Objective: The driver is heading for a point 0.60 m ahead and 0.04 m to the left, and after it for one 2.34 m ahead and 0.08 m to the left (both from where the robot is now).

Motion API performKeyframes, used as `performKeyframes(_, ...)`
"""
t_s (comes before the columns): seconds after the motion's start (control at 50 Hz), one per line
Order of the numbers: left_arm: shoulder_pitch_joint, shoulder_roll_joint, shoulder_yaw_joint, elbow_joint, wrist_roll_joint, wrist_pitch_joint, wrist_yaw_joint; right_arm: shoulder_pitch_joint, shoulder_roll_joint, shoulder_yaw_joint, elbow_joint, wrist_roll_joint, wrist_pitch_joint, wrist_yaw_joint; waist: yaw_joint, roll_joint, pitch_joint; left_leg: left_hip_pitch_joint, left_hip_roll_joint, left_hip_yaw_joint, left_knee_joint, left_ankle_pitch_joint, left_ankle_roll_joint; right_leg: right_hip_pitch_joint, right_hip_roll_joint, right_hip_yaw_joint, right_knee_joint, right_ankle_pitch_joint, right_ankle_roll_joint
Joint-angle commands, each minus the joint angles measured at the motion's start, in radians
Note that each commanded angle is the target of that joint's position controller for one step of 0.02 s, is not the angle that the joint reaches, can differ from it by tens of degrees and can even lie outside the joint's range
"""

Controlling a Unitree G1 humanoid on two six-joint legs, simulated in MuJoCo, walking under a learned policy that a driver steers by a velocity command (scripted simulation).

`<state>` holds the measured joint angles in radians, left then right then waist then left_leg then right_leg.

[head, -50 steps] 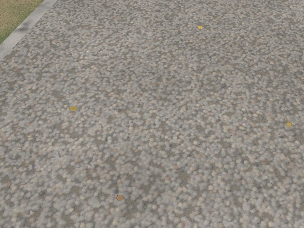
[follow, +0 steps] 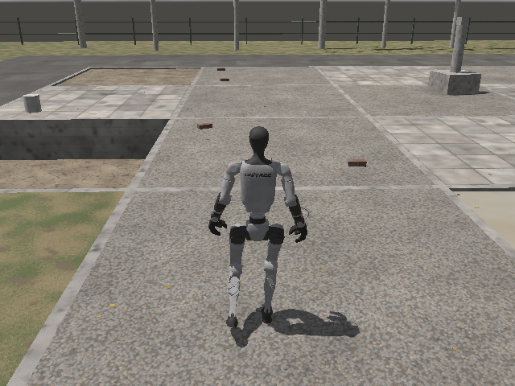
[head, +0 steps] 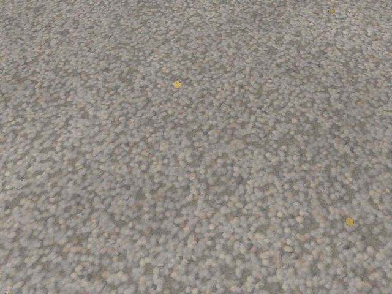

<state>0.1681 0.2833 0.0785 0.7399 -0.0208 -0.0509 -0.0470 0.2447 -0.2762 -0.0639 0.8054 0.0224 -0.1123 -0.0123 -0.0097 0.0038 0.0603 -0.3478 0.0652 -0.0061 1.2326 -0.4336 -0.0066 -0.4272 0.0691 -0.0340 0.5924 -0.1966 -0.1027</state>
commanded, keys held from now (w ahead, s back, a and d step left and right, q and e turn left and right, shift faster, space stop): w+e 0.26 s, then w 0.04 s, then w+q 0.08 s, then q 0.62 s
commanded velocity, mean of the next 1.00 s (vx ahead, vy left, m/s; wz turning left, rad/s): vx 0.30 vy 0.00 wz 0.00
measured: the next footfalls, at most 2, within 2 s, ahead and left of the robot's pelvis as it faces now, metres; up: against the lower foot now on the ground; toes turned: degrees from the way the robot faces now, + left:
left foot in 0.40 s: +0.42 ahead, +0.10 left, +0.00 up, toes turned -13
right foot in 0.86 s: +0.48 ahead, -0.11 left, +0.00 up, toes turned +6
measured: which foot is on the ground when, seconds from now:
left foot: up 0.00-0.38, down 0.40-0.86, up 0.88-1.00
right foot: down 0.00-0.42, up 0.44-0.84, down 0.86-1.00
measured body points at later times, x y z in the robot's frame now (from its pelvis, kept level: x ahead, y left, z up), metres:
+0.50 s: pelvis +0.29 +0.03 +0.01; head +0.32 +0.03 +0.45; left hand +0.42 +0.29 -0.11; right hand +0.41 -0.25 -0.08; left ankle +0.38 +0.11 -0.72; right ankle +0.14 -0.06 -0.63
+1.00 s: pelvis +0.40 -0.01 +0.02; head +0.43 -0.02 +0.46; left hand +0.56 +0.27 -0.06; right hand +0.55 -0.29 -0.09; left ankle +0.35 +0.12 -0.64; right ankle +0.44 -0.12 -0.72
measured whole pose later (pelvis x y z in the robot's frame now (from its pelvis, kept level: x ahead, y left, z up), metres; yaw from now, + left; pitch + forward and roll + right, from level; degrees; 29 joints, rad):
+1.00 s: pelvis +0.40 -0.01 +0.02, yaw +5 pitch +2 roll +0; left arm 0.12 0.25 0.05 0.67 0.02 -0.02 0.03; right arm 0.21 -0.34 -0.09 0.69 0.02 0.04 -0.03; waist -0.02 0.04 0.02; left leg -0.51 -0.07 -0.10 1.11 -0.50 -0.07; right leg -0.32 0.00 0.02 0.46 -0.18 -0.02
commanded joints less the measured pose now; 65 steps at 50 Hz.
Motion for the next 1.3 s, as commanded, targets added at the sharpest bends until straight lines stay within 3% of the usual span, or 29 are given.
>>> performKeyframes(0.02, 0.036, 0.093, 0.023, -0.075, 0.012, -0.021, 0.012, -0.020, -0.135, -0.033, -0.099, -0.025, -0.031, -0.006, 0.000, -0.031, -0.143, -0.321, 0.071, -0.090, -0.031, 0.125, 0.019, 0.344, -0.264, 0.431, -0.334, 0.165, -0.196)
performKeyframes(0.08, 0.053, 0.117, 0.029, -0.076, 0.009, -0.029, 0.027, -0.029, -0.100, -0.030, -0.114, -0.038, 0.001, -0.005, -0.018, -0.025, -0.117, -0.277, 0.060, -0.063, -0.150, 0.185, -0.021, 0.234, -0.227, 0.350, -0.369, 0.307, -0.203)
performKeyframes(0.14, 0.111, 0.142, 0.035, -0.061, 0.002, -0.026, 0.047, -0.144, -0.071, -0.017, -0.153, -0.042, 0.007, -0.005, 0.017, -0.042, -0.080, -0.304, 0.026, -0.047, -0.357, 0.352, -0.050, 0.206, -0.184, 0.292, -0.367, 0.327, -0.171)
performKeyframes(0.2, 0.154, 0.142, 0.034, -0.050, -0.004, -0.015, 0.057, -0.253, -0.049, -0.004, -0.178, -0.032, -0.001, 0.010, 0.064, -0.082, -0.067, -0.242, -0.026, -0.039, -0.584, 0.505, -0.049, 0.194, -0.150, 0.277, -0.345, 0.223, -0.127)
performKeyframes(0.26, 0.199, 0.147, 0.036, -0.036, -0.009, -0.007, 0.060, -0.323, -0.067, -0.006, -0.203, -0.018, -0.013, 0.027, 0.091, -0.097, -0.057, -0.206, -0.055, -0.048, -0.684, 0.522, -0.039, 0.234, -0.178, 0.342, -0.306, 0.163, -0.118)
performKeyframes(0.34, 0.209, 0.136, 0.032, -0.019, 0.003, 0.000, 0.068, -0.276, -0.101, -0.017, -0.194, -0.018, -0.031, 0.046, 0.069, -0.135, -0.064, -0.168, -0.048, -0.041, -0.744, 0.428, 0.017, 0.370, -0.248, 0.399, -0.219, 0.224, -0.096)
performKeyframes(0.38, 0.184, 0.116, 0.024, -0.027, 0.008, 0.002, 0.063, -0.132, -0.138, -0.037, -0.156, -0.027, -0.035, 0.039, -0.005, -0.132, -0.135, 0.034, -0.073, 0.003, -0.792, 0.407, 0.081, 0.385, -0.190, 0.342, -0.051, 0.493, -0.060)
performKeyframes(0.4, 0.171, 0.084, 0.007, -0.049, 0.022, 0.001, 0.063, 0.004, -0.181, -0.046, -0.141, -0.048, -0.038, 0.035, -0.065, -0.067, -0.266, 0.276, 0.050, -0.127, -0.747, 0.538, 0.154, 0.289, -0.133, 0.284, 0.193, 0.442, -0.020)
performKeyframes(0.42, 0.316, 0.040, -0.007, -0.045, 0.008, -0.009, 0.066, 0.114, -0.263, -0.069, -0.113, -0.065, -0.029, 0.038, -0.035, 0.209, -0.406, 0.632, 0.251, -0.519, -0.767, 0.583, 0.345, -0.052, 0.025, 0.178, 0.586, 0.063, 0.078)
performKeyframes(0.44, 0.344, 0.074, -0.010, -0.035, 0.015, -0.019, 0.062, 0.129, -0.201, -0.053, -0.092, -0.028, -0.022, 0.052, -0.028, 0.291, -0.410, 0.669, 0.320, -0.755, -0.887, 0.552, 0.390, -0.213, 0.039, 0.196, 0.716, -0.394, 0.101)
performKeyframes(0.46, 0.241, 0.137, 0.005, -0.047, 0.008, -0.020, 0.059, 0.053, -0.140, -0.034, -0.112, -0.006, -0.014, 0.050, -0.035, 0.167, -0.263, 0.551, 0.290, -0.637, -0.876, 0.545, 0.343, -0.277, -0.026, 0.207, 0.775, -0.349, 0.106)
performKeyframes(0.5, 0.087, 0.132, 0.005, -0.088, 0.036, -0.020, 0.060, -0.047, -0.094, -0.010, -0.136, -0.012, 0.007, 0.049, -0.013, 0.003, -0.123, 0.302, 0.195, -0.403, -0.881, 0.804, 0.288, -0.250, -0.088, 0.141, 0.677, -0.260, 0.122)
performKeyframes(0.54, 0.083, 0.090, 0.001, -0.105, 0.046, -0.015, 0.064, -0.057, -0.097, -0.007, -0.130, -0.023, 0.011, 0.043, 0.025, 0.039, -0.125, 0.209, 0.129, -0.317, -0.896, 0.957, 0.259, -0.159, -0.114, 0.127, 0.523, -0.214, 0.136)
performKeyframes(0.6, 0.088, 0.053, -0.011, -0.105, 0.035, 0.000, 0.079, -0.043, -0.172, -0.032, -0.116, -0.027, 0.030, 0.025, 0.039, 0.094, -0.177, 0.165, 0.105, -0.262, -0.891, 1.068, 0.272, -0.091, -0.075, 0.093, 0.357, -0.172, 0.167)
performKeyframes(0.72, -0.050, 0.059, -0.008, -0.127, 0.026, 0.031, 0.083, -0.013, -0.184, -0.043, -0.113, 0.004, 0.089, -0.007, 0.003, 0.107, -0.186, 0.113, 0.068, -0.309, -0.878, 0.693, 0.215, -0.017, -0.029, 0.120, 0.146, -0.003, 0.181)
performKeyframes(0.78, -0.101, 0.070, -0.002, -0.146, 0.018, 0.019, 0.074, -0.010, -0.179, -0.046, -0.125, 0.001, 0.112, -0.016, -0.007, 0.136, -0.159, 0.143, 0.065, -0.396, -0.848, 0.559, 0.207, -0.001, -0.012, 0.139, 0.033, -0.044, 0.172)
performKeyframes(0.82, -0.064, 0.080, 0.006, -0.137, 0.014, 0.001, 0.067, -0.045, -0.171, -0.045, -0.146, 0.005, 0.123, -0.023, 0.026, 0.148, -0.153, 0.158, 0.043, -0.441, -0.800, 0.530, 0.180, 0.077, -0.015, 0.137, -0.130, 0.014, 0.150)
performKeyframes(0.84, -0.030, 0.090, 0.012, -0.125, 0.017, -0.007, 0.066, -0.057, -0.155, -0.041, -0.158, 0.008, 0.126, -0.026, 0.043, 0.140, -0.155, 0.132, 0.011, -0.436, -0.759, 0.482, 0.149, 0.168, -0.044, 0.133, -0.240, 0.132, 0.128)
performKeyframes(0.86, 0.002, 0.141, 0.024, -0.127, 0.032, -0.008, 0.072, -0.028, -0.108, -0.027, -0.170, -0.004, 0.126, -0.026, 0.028, 0.062, -0.209, 0.042, -0.033, -0.390, -0.641, 0.290, 0.103, 0.323, -0.202, 0.233, -0.235, 0.256, 0.069)
performKeyframes(0.88, -0.031, 0.205, 0.035, -0.145, 0.053, 0.006, 0.081, 0.065, -0.061, -0.015, -0.174, -0.014, 0.121, -0.024, -0.038, -0.191, -0.205, -0.173, -0.184, -0.214, -0.445, -0.146, 0.038, 0.453, -0.406, 0.449, -0.209, 0.586, -0.072)
performKeyframes(0.9, 0.031, 0.171, 0.034, -0.123, 0.062, 0.011, 0.076, 0.077, -0.135, -0.031, -0.179, -0.018, 0.113, -0.021, -0.009, -0.265, -0.234, -0.260, -0.162, -0.141, -0.220, -0.280, -0.012, 0.433, -0.528, 0.591, -0.228, 0.649, -0.198)
performKeyframes(0.92, 0.008, 0.124, 0.020, -0.133, 0.049, 0.010, 0.075, 0.080, -0.196, -0.051, -0.163, -0.014, 0.117, -0.018, -0.009, -0.173, -0.208, -0.275, -0.119, -0.147, -0.092, -0.214, -0.042, 0.406, -0.484, 0.513, -0.222, 0.604, -0.195)
performKeyframes(0.94, -0.034, 0.092, 0.012, -0.137, 0.043, 0.012, 0.074, 0.069, -0.205, -0.061, -0.147, -0.007, 0.132, -0.020, -0.016, -0.118, -0.178, -0.284, -0.102, -0.134, -0.041, -0.146, -0.064, 0.373, -0.407, 0.394, -0.213, 0.540, -0.146)
performKeyframes(1.02, -0.070, 0.108, 0.013, -0.129, 0.040, 0.032, 0.081, 0.015, -0.122, -0.043, -0.177, 0.002, 0.166, -0.017, -0.009, -0.144, -0.124, -0.258, -0.079, -0.054, -0.065, 0.009, -0.104, 0.275, -0.301, 0.191, -0.257, 0.462, -0.113)
performKeyframes(1.12, -0.051, 0.153, 0.032, -0.111, 0.035, 0.049, 0.090, -0.069, -0.092, -0.025, -0.236, -0.005, 0.161, 0.003, 0.030, -0.174, -0.168, -0.159, -0.030, -0.007, -0.309, 0.054, -0.093, 0.309, -0.346, 0.122, -0.264, 0.423, -0.133)
performKeyframes(1.22, -0.047, 0.189, 0.045, -0.092, 0.008, 0.048, 0.076, -0.064, -0.118, -0.037, -0.259, -0.004, 0.170, 0.027, 0.023, -0.191, -0.157, -0.027, -0.040, 0.049, -0.546, 0.099, -0.029, 0.299, -0.382, 0.093, -0.223, 0.332, -0.100)
performKeyframes(1.26, -0.040, 0.169, 0.038, -0.073, -0.011, 0.048, 0.075, 0.003, -0.115, -0.044, -0.234, -0.011, 0.168, 0.029, -0.015, -0.156, -0.158, 0.136, -0.084, 0.068, -0.771, 0.248, 0.029, 0.231, -0.339, 0.050, -0.124, 0.250, -0.031)
performKeyframes(1.28, 0.017, 0.126, 0.025, -0.050, 0.002, 0.046, 0.068, 0.032, -0.154, -0.055, -0.231, -0.014, 0.165, 0.020, -0.011, -0.040, -0.168, 0.279, -0.030, -0.033, -0.847, 0.428, 0.067, 0.114, -0.283, -0.021, 0.003, 0.107, 0.050)
performKeyframes(1.3, 0.035, 0.041, -0.010, -0.086, 0.064, 0.042, 0.054, 0.029, -0.260, -0.070, -0.260, -0.026, 0.162, 0.001, 0.030, 0.308, -0.190, 0.432, 0.269, -0.382, -0.837, 0.833, 0.187, -0.151, -0.153, -0.110, 0.300, -0.406, 0.160)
